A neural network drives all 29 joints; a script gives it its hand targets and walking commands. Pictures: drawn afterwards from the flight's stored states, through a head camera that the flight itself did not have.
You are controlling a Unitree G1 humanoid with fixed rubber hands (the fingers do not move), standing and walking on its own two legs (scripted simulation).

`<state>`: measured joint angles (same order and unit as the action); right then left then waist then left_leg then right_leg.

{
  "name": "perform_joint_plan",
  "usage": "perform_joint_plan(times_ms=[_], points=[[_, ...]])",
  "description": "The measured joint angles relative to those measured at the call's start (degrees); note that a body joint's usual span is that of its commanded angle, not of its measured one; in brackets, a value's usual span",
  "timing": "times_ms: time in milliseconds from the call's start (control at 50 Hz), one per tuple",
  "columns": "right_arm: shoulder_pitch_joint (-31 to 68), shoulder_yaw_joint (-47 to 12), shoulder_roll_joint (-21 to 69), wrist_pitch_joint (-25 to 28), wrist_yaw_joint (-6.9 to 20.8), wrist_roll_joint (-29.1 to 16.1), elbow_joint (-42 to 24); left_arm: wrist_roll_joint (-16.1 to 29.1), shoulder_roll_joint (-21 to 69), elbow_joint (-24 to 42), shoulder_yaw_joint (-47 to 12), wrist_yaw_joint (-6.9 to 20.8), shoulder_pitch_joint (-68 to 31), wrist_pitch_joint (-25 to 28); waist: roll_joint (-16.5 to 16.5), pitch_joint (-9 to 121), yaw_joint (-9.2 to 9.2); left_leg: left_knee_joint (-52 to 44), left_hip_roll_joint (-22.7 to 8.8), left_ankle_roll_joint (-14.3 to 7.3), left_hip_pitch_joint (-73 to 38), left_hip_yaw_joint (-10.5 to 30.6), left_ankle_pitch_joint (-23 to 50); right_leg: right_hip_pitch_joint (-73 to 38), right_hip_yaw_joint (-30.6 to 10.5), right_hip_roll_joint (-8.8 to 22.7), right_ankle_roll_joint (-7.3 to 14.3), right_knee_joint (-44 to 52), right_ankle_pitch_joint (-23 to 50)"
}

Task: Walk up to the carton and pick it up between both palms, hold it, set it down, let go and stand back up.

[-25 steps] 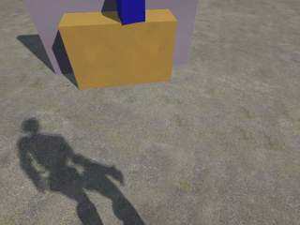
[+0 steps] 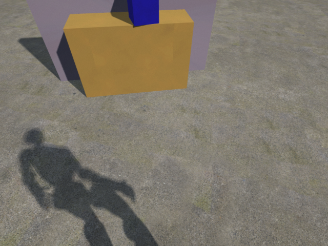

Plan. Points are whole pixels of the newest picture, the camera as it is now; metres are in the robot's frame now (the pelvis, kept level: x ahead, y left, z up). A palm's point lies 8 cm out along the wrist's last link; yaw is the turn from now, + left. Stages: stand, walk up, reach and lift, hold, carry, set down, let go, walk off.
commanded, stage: stand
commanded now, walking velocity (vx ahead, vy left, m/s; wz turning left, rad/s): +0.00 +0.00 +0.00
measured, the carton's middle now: (142, 2) +1.80 +0.13 +0.01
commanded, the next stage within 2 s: walk up in 0.44 s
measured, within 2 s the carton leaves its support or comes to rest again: neither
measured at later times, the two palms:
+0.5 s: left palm out of the picture +0.06 +0.27 -0.13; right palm out of the picture +0.07 -0.28 -0.12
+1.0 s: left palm out of the picture +0.12 +0.35 -0.15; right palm out of the picture +0.10 -0.27 -0.10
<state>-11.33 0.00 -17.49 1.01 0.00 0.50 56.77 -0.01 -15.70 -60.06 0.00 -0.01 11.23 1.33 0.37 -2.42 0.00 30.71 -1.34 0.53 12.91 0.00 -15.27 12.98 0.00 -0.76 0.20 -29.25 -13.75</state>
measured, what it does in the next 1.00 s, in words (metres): steps on the spot: left foot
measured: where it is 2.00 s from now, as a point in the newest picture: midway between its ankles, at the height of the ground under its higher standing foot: (156, 223)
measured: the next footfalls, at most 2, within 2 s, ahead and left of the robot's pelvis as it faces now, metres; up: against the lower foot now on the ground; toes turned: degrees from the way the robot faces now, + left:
left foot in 0.92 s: +0.13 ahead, +0.17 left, +0.00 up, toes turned +3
right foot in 1.32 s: +0.32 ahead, -0.10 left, +0.00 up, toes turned +0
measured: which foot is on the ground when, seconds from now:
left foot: down 0.00-0.70, up 0.72-0.90, down 0.92-1.00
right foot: down 0.00-0.92, up 0.94-1.00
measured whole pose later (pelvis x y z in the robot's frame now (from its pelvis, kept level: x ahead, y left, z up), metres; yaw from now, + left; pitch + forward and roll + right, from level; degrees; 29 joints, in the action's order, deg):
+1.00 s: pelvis +0.05 +0.05 -0.02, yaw +1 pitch -5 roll -1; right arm -15.9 0.0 -23.3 3.7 2.7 0.5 56.9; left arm 0.0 -22.7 -58.5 0.3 2.4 11.2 1.2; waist 3.6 -2.6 -0.1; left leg 40.7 -2.1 -0.7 17.0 -1.4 -18.9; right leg 18.0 -1.1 0.1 1.3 -56.7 -25.0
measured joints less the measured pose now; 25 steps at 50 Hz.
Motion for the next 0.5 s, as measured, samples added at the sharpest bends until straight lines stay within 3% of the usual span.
perform_joint_plan(times_ms=[500], points=[[0.0, 0.0, 0.0, 0.0, 0.0, 0.0, 0.2, 0.0, -0.2, -0.1, 0.0, 0.0, 0.0, 0.0, 0.0, 0.0, 0.0, -0.4, 0.0, 0.0, -0.1, 0.0, 0.0, -0.2, 0.0, 0.0, 0.0, 0.5, 0.0]])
